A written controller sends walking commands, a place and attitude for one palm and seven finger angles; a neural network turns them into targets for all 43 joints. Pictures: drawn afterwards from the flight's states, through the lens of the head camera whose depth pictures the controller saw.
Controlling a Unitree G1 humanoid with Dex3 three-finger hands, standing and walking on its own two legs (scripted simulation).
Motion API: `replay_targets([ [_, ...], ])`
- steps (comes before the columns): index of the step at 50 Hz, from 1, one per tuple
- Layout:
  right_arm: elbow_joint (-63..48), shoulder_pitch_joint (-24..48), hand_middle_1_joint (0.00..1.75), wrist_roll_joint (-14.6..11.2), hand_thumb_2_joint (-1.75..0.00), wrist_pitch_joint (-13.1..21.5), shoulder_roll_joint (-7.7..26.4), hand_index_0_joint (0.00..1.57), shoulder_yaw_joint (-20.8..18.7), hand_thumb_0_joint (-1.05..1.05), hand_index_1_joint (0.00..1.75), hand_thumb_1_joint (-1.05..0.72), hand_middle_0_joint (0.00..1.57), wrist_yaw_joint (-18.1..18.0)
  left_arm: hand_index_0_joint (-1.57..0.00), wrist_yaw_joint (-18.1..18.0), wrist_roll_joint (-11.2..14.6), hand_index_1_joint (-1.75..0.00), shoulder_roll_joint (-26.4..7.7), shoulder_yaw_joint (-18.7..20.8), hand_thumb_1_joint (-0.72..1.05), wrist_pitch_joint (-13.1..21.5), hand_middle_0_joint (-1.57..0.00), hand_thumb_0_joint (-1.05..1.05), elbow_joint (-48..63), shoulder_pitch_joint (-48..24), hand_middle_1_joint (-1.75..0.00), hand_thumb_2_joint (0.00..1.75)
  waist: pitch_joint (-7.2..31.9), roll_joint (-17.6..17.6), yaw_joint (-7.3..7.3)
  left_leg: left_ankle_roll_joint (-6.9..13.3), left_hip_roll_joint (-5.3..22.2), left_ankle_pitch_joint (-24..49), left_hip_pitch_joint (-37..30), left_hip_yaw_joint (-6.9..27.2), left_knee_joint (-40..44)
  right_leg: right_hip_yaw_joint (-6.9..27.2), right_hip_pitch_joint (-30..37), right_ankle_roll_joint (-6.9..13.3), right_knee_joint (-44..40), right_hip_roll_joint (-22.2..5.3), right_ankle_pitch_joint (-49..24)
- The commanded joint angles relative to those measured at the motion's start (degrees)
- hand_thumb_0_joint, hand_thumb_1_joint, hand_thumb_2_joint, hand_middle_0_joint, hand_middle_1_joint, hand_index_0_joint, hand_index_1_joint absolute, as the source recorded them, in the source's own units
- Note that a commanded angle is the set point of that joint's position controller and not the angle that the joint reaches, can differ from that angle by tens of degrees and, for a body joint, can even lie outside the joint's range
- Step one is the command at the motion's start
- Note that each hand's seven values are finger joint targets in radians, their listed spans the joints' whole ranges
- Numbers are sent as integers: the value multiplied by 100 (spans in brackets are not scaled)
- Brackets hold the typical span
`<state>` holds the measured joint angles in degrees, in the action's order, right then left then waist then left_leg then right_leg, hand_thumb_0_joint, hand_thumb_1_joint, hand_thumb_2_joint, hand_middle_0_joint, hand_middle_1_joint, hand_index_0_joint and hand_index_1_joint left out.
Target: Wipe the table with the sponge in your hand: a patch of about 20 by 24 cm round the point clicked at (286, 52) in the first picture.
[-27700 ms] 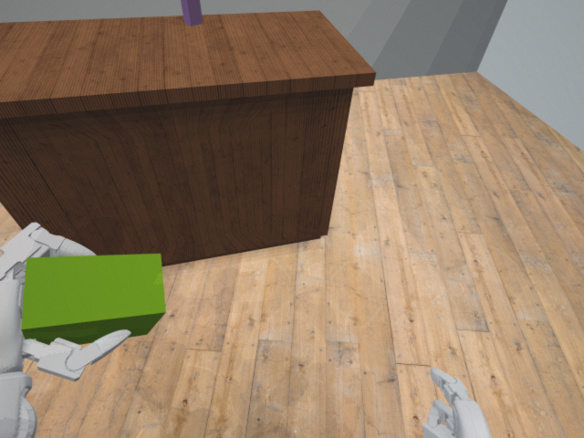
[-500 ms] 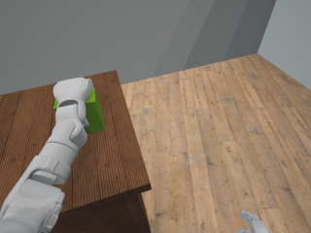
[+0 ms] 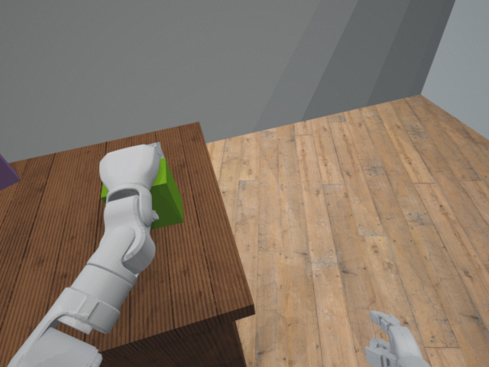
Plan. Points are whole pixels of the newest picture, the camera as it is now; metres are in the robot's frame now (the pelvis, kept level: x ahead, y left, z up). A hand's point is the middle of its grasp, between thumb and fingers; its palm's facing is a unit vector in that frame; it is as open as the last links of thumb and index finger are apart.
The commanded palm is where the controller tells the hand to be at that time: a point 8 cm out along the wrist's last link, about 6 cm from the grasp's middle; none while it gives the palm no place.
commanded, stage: wipe back along the third lane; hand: left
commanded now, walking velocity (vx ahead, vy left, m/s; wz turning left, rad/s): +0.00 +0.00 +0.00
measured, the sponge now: (149, 203) +0.36 +0.23 +0.09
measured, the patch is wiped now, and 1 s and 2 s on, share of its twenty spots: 0.90 0.90 0.90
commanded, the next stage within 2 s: slide back across to the middle lane in 1.18 s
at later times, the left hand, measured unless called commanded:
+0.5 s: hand (150, 207) +0.32 +0.20 +0.13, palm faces +0.13 -0.06 -0.99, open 10.4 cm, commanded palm +0.26 +0.18 +0.16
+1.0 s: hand (154, 232) +0.27 +0.17 +0.13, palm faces +0.19 -0.12 -0.97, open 10.4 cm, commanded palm +0.21 +0.16 +0.16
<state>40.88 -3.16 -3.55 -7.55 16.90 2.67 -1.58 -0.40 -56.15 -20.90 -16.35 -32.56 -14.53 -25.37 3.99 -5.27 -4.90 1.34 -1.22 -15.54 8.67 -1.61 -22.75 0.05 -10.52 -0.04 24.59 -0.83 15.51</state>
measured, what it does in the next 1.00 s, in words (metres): stands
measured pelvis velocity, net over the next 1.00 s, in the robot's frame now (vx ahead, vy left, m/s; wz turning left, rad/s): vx -0.01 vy -0.03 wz -0.02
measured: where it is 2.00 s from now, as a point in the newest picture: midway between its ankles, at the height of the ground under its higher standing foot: outside the picture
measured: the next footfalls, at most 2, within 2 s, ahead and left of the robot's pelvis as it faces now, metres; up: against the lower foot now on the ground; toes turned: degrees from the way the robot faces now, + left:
none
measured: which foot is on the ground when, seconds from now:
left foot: down 0.00-1.00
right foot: down 0.00-1.00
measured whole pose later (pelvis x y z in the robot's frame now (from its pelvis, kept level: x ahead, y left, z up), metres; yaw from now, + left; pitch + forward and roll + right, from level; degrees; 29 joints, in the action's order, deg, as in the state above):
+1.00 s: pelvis -0.01 -0.03 +0.00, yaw -1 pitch -3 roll +1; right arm 38.3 0.2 -3.3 -9.1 15.7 4.2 0.6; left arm -2.2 -55.3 -20.2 -15.5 -34.7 11.1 -3.6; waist 2.8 -6.7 -6.1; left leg -1.1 0.9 -15.4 5.4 -1.9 -23.4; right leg 0.3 -8.9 2.5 28.0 1.3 16.6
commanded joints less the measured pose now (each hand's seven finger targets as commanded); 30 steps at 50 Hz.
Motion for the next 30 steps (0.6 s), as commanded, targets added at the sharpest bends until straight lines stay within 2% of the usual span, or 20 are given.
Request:
replay_targets([
  [1, -936, 1165, 30, -10, -90, 273, 493, 20, -107, 0, 30, -90, 20, 30, -120, 172, 101, -160, -217, -5, 10, -168, -120, 0, 694, -989, -160, 130, 1030, 873, 17, -11, -49, 2368, -187, 6, 128, -125, 709, 293, 2, 288, -2211],
  [4, -943, 1256, 30, -6, -90, 249, 437, 20, -66, 0, 30, -90, 20, 31, -120, 207, 27, -160, -102, -120, 10, -229, -120, 0, 730, -976, -160, 130, 933, 981, 19, -16, -58, 2260, -178, 14, 124, -115, 626, 288, -9, 292, -2098],
  [5, -930, 1260, 30, 6, -90, 230, 445, 20, -71, 0, 30, -90, 20, 44, -120, 212, 10, -160, -124, -94, 10, -240, -120, 0, 824, -1049, -160, 130, 982, 816, 14, -32, -42, 2334, -228, 18, 129, -106, 640, 309, 0, 294, -2112],
  [6, -936, 1280, 30, 9, -90, 227, 418, 20, -57, 0, 30, -90, 20, 57, -120, 202, 8, -160, -113, -120, 10, -251, -120, 0, 863, -1042, -160, 130, 965, 810, 11, -33, -48, 2282, -218, 9, 113, -107, 628, 301, 16, 287, -2088],
  [8, -976, 1308, 30, 12, -90, 245, 381, 20, -33, 0, 30, -90, 20, 83, -120, 192, 20, -160, -78, -68, 10, -233, -120, 0, 883, -658, -160, 130, 1024, 913, -50, -45, -67, 2431, -188, 24, 68, -88, 742, 307, 84, 297, -2319],
  [9, -1001, 1331, 30, 19, -90, 246, 360, 20, -24, 0, 30, -90, 20, 96, -120, 207, 32, -160, -3, -140, 10, -227, -120, 0, 1040, -610, -160, 130, 1107, 846, -57, -41, -75, 2523, -240, 17, 38, -73, 786, 306, 106, 296, -2449],
  [10, -1018, 1325, 30, 27, -90, 224, 386, 20, -41, 0, 30, -90, 20, 124, -120, 211, 13, -160, -99, -66, 10, -201, -120, 0, 1192, -576, -160, 130, 1205, 798, -54, -61, -71, 2596, -256, 10, 31, -11, 885, 322, 111, 299, -2547],
  [12, -1070, 1376, 30, 7, -90, 219, 326, 20, -6, 0, 30, -90, 20, 164, -120, 200, 71, -160, 94, -215, 10, -221, -120, 0, 1288, -247, -160, 130, 1008, 808, -64, -61, -65, 2539, -187, 20, 40, -41, 839, 308, 132, 303, -2505],
  [14, -1067, 1419, 30, 3, -90, 200, 317, 20, 3, 0, 30, -90, 20, 182, -120, 208, 46, -160, 74, -237, 10, -266, -120, 0, 1425, -230, -160, 130, 954, 806, -52, -51, -59, 2506, -188, 20, 48, -17, 813, 303, 113, 305, -2505],
  [15, -1065, 1417, 30, 14, -90, 192, 356, 20, -12, 0, 30, -90, 20, 186, -120, 193, 20, -160, -84, -99, 10, -289, -120, 0, 1503, -217, -160, 130, 994, 763, -65, -65, -62, 2465, -187, 3, 69, 26, 859, 319, 99, 321, -2444],
  [17, -1064, 1445, 30, 3, -90, 207, 316, 20, 26, 0, 30, -90, 20, 191, -120, 170, 54, -160, -111, -60, 10, -349, -120, 0, 1488, -80, -160, 130, 824, 930, -78, -49, -56, 2351, -94, 15, 83, 26, 841, 303, 98, 321, -2407],
  [19, -1094, 1510, 30, 9, -90, 201, 306, 20, 33, 0, 30, -90, 20, 195, -120, 171, 59, -160, -60, -120, 10, -379, -120, 0, 1668, -31, -160, 130, 847, 893, -95, -27, -80, 2284, -102, -7, 87, 41, 865, 290, 87, 314, -2383],
  [20, -1101, 1503, 30, 6, -90, 203, 324, 20, 12, 0, 30, -90, 20, 206, -120, 166, 99, -160, -191, 47, 10, -384, -120, 0, 1745, 116, -160, 130, 866, 862, -124, -38, -66, 2302, -95, -3, 107, 60, 924, 298, 78, 320, -2367],
  [22, -1132, 1523, 30, -14, -90, 215, 293, 20, 33, 0, 30, -90, 20, 218, -120, 157, 150, -160, -80, -36, 10, -370, -120, 0, 1801, 461, -160, 130, 795, 900, -135, -30, -74, 2243, -57, -1, 101, 64, 920, 281, 108, 320, -2345],
  [24, -1163, 1560, 30, -11, -90, 205, 288, 20, 16, 0, 30, -90, 20, 240, -120, 176, 142, -160, 50, -197, 10, -374, -120, 0, 2017, 508, -160, 130, 806, 888, -117, -13, -80, 2198, -84, -7, 100, 63, 905, 269, 93, 320, -2311],
  [26, -1189, 1563, 30, -6, -90, 202, 297, 20, 5, 0, 30, -90, 20, 259, -120, 162, 180, -160, -11, -141, 10, -374, -120, 0, 2229, 602, -160, 130, 858, 800, -137, 2, -66, 2134, -89, -10, 120, 74, 953, 269, 84, 316, -2216],
  [27, -1171, 1561, 30, -18, -90, 211, 293, 20, -9, 0, 30, -90, 20, 257, -120, 138, 195, -160, -112, -12, 10, -366, -120, 0, 2143, 781, -160, 130, 762, 945, -141, 1, -75, 2062, -46, -7, 116, 114, 933, 264, 75, 337, -2166],
  [30, -1198, 1588, 30, -10, -90, 198, 311, 20, -18, 0, 30, -90, 20, 254, -120, 123, 199, -160, -93, -18, 10, -355, -120, 0, 2368, 867, -160, 130, 740, 942, -144, 9, -83, 1966, -42, -24, 143, 168, 928, 254, 30, 333, -2067],
])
